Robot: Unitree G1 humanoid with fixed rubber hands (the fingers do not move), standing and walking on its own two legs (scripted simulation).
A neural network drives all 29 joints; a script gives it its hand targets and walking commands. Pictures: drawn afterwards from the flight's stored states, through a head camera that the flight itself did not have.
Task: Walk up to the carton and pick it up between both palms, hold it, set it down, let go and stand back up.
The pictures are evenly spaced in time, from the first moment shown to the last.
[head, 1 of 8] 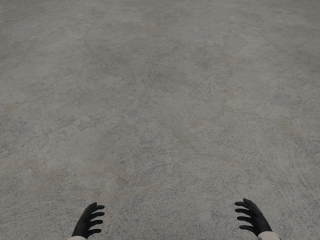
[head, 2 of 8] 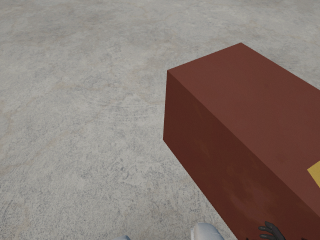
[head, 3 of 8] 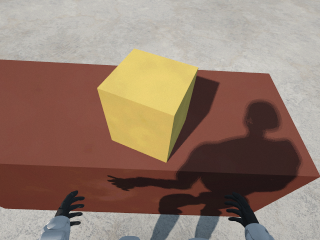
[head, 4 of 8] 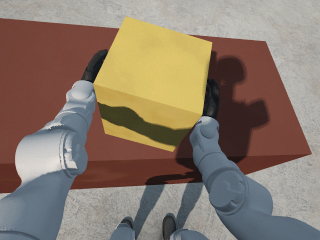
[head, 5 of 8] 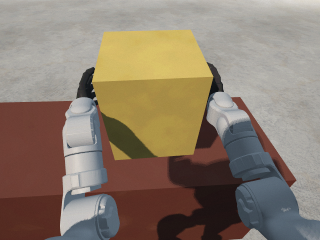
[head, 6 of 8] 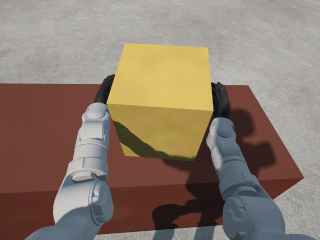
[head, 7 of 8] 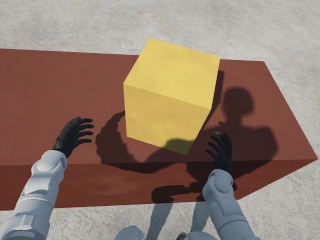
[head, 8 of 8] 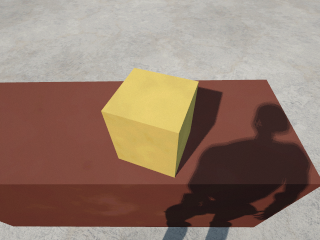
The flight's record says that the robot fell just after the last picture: no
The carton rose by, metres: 0.22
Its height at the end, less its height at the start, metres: +0.00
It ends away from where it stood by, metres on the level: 0.03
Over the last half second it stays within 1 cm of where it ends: yes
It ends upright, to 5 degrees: yes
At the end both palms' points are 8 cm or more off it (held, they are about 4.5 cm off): yes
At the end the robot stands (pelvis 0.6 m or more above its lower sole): yes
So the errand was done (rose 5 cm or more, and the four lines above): yes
